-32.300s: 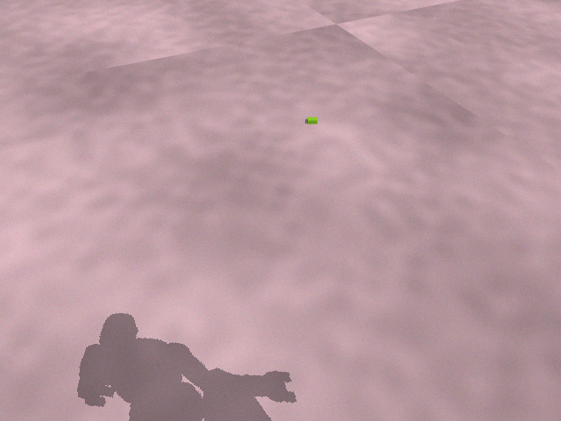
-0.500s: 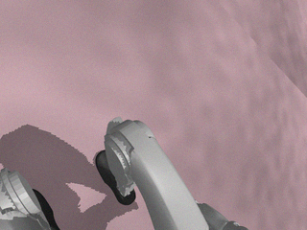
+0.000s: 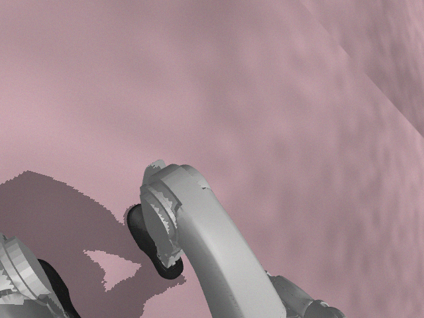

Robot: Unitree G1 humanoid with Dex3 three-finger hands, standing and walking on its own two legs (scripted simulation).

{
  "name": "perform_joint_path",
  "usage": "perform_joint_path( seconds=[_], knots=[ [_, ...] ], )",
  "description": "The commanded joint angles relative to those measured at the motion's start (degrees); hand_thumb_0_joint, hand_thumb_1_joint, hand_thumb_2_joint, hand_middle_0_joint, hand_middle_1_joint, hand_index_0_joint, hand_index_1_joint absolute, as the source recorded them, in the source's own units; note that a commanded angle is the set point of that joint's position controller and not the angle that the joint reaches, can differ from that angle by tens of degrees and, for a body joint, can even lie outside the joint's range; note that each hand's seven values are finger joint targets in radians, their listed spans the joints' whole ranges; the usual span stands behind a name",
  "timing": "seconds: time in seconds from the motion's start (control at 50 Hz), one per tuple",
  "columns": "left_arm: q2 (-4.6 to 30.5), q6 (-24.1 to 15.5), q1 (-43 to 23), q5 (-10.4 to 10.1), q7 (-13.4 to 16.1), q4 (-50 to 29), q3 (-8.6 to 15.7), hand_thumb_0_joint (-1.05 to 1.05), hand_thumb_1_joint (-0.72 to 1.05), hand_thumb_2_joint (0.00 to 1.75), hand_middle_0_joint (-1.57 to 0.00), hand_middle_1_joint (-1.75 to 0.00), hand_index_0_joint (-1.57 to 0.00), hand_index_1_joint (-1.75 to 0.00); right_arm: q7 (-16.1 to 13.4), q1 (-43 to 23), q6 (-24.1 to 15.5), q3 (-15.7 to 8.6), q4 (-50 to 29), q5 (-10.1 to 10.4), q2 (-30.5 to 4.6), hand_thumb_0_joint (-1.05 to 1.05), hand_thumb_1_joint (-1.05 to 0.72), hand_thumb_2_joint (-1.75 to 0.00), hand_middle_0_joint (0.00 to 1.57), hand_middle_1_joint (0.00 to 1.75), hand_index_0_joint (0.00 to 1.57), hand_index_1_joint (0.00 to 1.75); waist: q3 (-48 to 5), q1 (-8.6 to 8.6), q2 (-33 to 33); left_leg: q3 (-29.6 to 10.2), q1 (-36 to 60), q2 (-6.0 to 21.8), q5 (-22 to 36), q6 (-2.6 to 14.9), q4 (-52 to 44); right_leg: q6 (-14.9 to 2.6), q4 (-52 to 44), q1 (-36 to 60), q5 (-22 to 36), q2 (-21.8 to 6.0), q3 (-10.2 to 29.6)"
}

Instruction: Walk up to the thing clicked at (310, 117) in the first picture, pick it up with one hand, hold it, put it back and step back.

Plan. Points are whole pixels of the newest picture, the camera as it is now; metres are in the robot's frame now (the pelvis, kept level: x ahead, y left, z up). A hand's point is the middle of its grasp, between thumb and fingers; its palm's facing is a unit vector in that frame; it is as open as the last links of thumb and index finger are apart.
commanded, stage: open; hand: left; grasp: from above
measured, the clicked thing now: out of the picture +0.56 +0.45 -0.31
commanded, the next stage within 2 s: withdraw in 0.76 s
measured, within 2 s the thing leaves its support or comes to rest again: neither
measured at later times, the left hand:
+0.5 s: hand out of the picture +0.45 +0.34 -0.26, palm faces -0.34 -0.28 -0.90, open 10.9 cm
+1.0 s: hand out of the picture +0.46 +0.34 -0.26, palm faces -0.32 -0.27 -0.91, open 12.3 cm
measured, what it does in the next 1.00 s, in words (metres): stands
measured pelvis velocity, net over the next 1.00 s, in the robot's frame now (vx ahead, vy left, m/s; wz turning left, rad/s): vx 0.00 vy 0.00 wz -0.01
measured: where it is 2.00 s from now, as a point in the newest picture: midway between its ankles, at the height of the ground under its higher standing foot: (116, 283)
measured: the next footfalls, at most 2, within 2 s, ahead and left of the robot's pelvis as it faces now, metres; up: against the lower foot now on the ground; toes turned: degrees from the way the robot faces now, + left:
none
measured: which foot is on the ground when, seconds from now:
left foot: down 0.00-1.00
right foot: down 0.00-1.00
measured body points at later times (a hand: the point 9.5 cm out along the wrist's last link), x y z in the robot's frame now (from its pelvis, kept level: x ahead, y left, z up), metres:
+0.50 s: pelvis +0.00 +0.00 +0.00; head +0.29 +0.13 +0.31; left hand +0.47 +0.35 -0.21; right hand +0.03 -0.23 -0.04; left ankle +0.07 +0.13 -0.29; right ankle +0.11 -0.10 -0.29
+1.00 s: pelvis +0.00 +0.00 +0.01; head +0.30 +0.14 +0.31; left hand +0.47 +0.35 -0.21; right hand +0.04 -0.23 -0.04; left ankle +0.07 +0.13 -0.29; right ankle +0.11 -0.10 -0.29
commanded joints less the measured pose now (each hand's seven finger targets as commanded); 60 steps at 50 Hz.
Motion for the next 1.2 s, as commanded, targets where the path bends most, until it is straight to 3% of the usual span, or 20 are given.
perform_joint_path(
  seconds=[0.0,0.18,0.22,0.28,0.34,0.46,0.52,0.6,0.7,0.82,0.88,1.0,1.04,1.06,1.1,1.12,1.14,1.16,1.18],
  knots=[
    [11.44,-0.12,-13.43,0.14,2.18,-5.59,-1.25,0.0,0.29,0.25,-0.7,-0.55,-0.78,-0.47,-0.43,12.46,-0.02,-4.37,1.43,0.16,-19.33,0.0,-0.91,-0.91,0.2,0.3,0.2,0.3,-35.24,-4.24,33.16,3.28,27.27,2.48,11.49,-0.27,-14.17,-2.58,-12.32,21.03,15.33,1.64,-3.53],
    [12.53,0.39,-12.9,0.01,3.42,-6.0,0.26,0.0,0.08,0.43,-0.56,-0.64,-0.6,-0.59,-0.36,12.2,0.34,-4.31,1.51,0.16,-19.37,0.0,-0.9,-0.9,0.2,0.3,0.2,0.3,-36.58,-3.8,35.82,2.83,29.27,2.92,14.51,-0.77,-14.57,-2.69,-11.89,22.08,17.69,1.65,-3.94],
    [12.19,0.52,-13.22,-0.08,3.03,-6.24,-0.53,0.0,0.03,0.47,-0.52,-0.66,-0.56,-0.62,-0.3,11.8,0.16,-4.07,1.1,0.01,-19.06,0.0,-0.9,-0.9,0.2,0.3,0.2,0.3,-35.89,-4.5,34.61,3.23,28.41,2.83,14.03,-0.43,-13.75,-2.5,-12.29,22.51,17.88,1.75,-3.54],
    [12.46,0.72,-12.33,-0.44,2.72,-5.84,0.14,0.0,-0.01,0.51,-0.49,-0.67,-0.52,-0.64,-0.26,12.08,0.15,-4.36,1.14,0.16,-19.43,0.0,-0.9,-0.9,0.2,0.3,0.2,0.3,-35.82,-3.75,34.14,3.31,27.82,2.8,14.04,-0.35,-13.89,-2.5,-12.58,22.28,17.45,1.76,-3.5],
    [12.14,0.79,-11.92,-0.69,2.2,-5.49,-0.61,0.0,-0.07,0.56,-0.46,-0.69,-0.48,-0.67,-0.42,11.74,0.27,-4.4,1.03,0.1,-19.47,0.0,-0.9,-0.9,0.2,0.3,0.2,0.3,-35.47,-4.18,33.49,3.32,27.59,2.8,12.63,-0.31,-14.21,-2.54,-13.11,23.04,16.75,1.97,-3.32],
    [12.31,0.23,-12.35,-0.86,1.88,-5.84,-1.21,0.0,-0.13,0.62,-0.4,-0.73,-0.42,-0.72,-0.67,11.54,0.21,-4.08,0.73,0.31,-19.19,0.0,-0.89,-0.9,0.2,0.3,0.2,0.3,-35.49,-3.85,33.12,3.17,26.76,2.77,11.17,-0.2,-14.38,-2.58,-13.27,22.65,15.31,2.04,-3.58],
    [11.55,-0.1,-12.67,-0.57,1.94,-5.99,-2.01,0.0,-0.16,0.65,-0.37,-0.76,-0.39,-0.74,-0.81,11.46,0.35,-3.93,0.71,0.18,-19.18,0.0,-0.89,-0.9,0.2,0.3,0.2,0.3,-34.44,-4.54,33.46,2.65,27.47,2.83,10.87,-0.44,-14.77,-2.64,-12.79,21.81,15.12,1.81,-3.91],
    [12.36,-0.22,-12.87,-0.02,2.76,-5.58,-1.26,0.0,-0.19,0.68,-0.35,-0.77,-0.36,-0.76,-0.88,11.39,0.29,-4.1,0.82,0.2,-19.84,0.0,-0.89,-0.9,0.2,0.3,0.2,0.3,-35.08,-4.02,33.78,2.65,27.73,2.93,10.91,-0.57,-14.81,-2.65,-12.87,21.42,15.06,2.04,-4.06],
    [11.33,0.56,-12.72,0.44,2.84,-5.77,-1.62,0.0,-0.2,0.69,-0.33,-0.79,-0.35,-0.78,-0.51,11.74,0.48,-4.09,0.79,0.02,-19.72,0.0,-0.89,-0.9,0.2,0.3,0.2,0.3,-35.18,-4.75,35.08,2.38,30.02,3.01,13.9,-0.99,-15.28,-2.68,-12.22,21.51,17.45,1.94,-4.08],
    [11.42,0.95,-12.94,0.11,2.61,-5.9,-1.58,0.0,-0.24,0.72,-0.29,-0.83,-0.3,-0.82,-0.54,11.68,0.35,-4.62,0.62,0.02,-20.3,0.0,-0.89,-0.9,0.2,0.3,0.2,0.3,-34.55,-4.5,35.57,2.4,28.82,2.99,11.35,-1.01,-15.94,-2.81,-12.68,20.8,15.32,1.83,-4.23],
    [12.22,0.83,-13.53,-0.09,2.25,-7.7,-1.49,0.0,-0.24,0.75,-0.32,-0.74,-0.32,-0.73,-0.53,11.81,0.23,-4.49,0.41,0.21,-20.06,0.0,-0.9,-0.9,0.2,0.3,0.2,0.3,-35.87,-4.26,35.6,2.8,29.51,2.84,12.28,-0.78,-15.31,-2.66,-12.88,21.83,16.18,1.77,-3.88],
    [14.99,0.46,-13.92,0.71,-0.44,-20.23,0.48,0.0,-0.22,0.73,-0.35,-0.7,-0.35,-0.7,-0.57,12.79,1.1,-6.64,1.2,0.97,-19.19,0.0,-0.9,-0.9,0.2,0.3,0.2,0.3,-45.23,-1.18,43.19,4.05,35.64,2.68,18.69,-1.15,-15.49,-3.0,-12.77,24.95,20.49,1.56,-3.0],
    [15.99,0.19,-12.55,1.22,-2.46,-28.64,1.53,0.0,-0.21,0.72,-0.37,-0.67,-0.36,-0.68,-0.75,11.97,1.85,-8.2,1.44,1.87,-18.56,0.0,-0.9,-0.9,0.2,0.3,0.2,0.3,-53.04,2.33,48.86,4.08,41.25,2.72,22.99,-1.77,-16.13,-3.51,-11.55,24.17,21.81,1.36,-2.73],
    [10.72,-0.27,-12.43,0.7,-4.45,-34.38,-1.63,0.0,-0.21,0.72,-0.38,-0.67,-0.36,-0.68,-0.62,10.0,2.2,-8.67,-0.28,2.6,-17.4,0.0,-0.9,-0.91,0.2,0.3,0.2,0.3,-56.71,3.69,50.41,4.09,42.64,2.42,23.43,-1.96,-16.85,-3.81,-11.26,23.02,21.24,1.27,-2.57],
    [9.68,0.62,-3.41,2.13,-8.04,-33.29,-1.33,0.0,-0.19,0.71,-0.38,-0.67,-0.37,-0.68,-0.63,10.67,4.17,-11.04,1.11,3.68,-17.26,0.0,-0.9,-0.9,0.2,0.3,0.2,0.3,-55.49,5.96,49.94,5.54,40.92,1.83,24.33,-1.66,-17.19,-4.0,-11.77,22.3,21.39,1.47,-1.63],
    [7.44,0.69,-2.29,2.75,-9.98,-35.36,-2.8,0.0,-0.2,0.72,-0.36,-0.67,-0.35,-0.68,-0.43,10.45,5.07,-11.57,0.77,4.11,-16.37,0.0,-0.9,-0.9,0.2,0.3,0.2,0.3,-54.95,6.94,49.71,6.51,37.65,1.41,23.51,-1.51,-17.06,-4.11,-11.98,22.49,21.45,1.54,-1.08],
    [8.02,1.36,0.64,3.25,-11.54,-33.34,-1.21,0.0,-0.2,0.72,-0.35,-0.68,-0.35,-0.68,-0.37,11.47,6.3,-12.83,1.73,4.69,-16.51,0.0,-0.9,-0.9,0.2,0.3,0.2,0.3,-53.06,7.86,47.18,7.14,34.03,1.07,21.56,-1.16,-17.17,-4.19,-12.01,21.05,20.37,1.54,-0.56],
    [5.81,2.25,5.05,3.64,-13.37,-31.17,-1.25,0.0,-0.19,0.72,-0.36,-0.68,-0.35,-0.68,-0.45,12.64,7.62,-13.94,1.98,4.93,-16.18,0.0,-0.89,-0.9,0.2,0.3,0.2,0.3,-50.31,8.14,43.2,7.48,31.38,1.03,20.62,-0.82,-17.09,-4.15,-12.67,19.68,19.54,1.63,-0.04],
    [0.92,2.22,5.05,3.22,-15.5,-32.48,-4.02,0.0,-0.2,0.73,-0.33,-0.69,-0.33,-0.69,-0.36,12.64,8.76,-14.76,0.84,5.28,-16.17,0.0,-0.89,-0.9,0.2,0.3,0.2,0.3,-47.91,7.06,40.02,7.87,27.84,0.71,17.33,-0.47,-17.63,-4.28,-13.72,18.98,17.49,1.5,0.3]
  ],
)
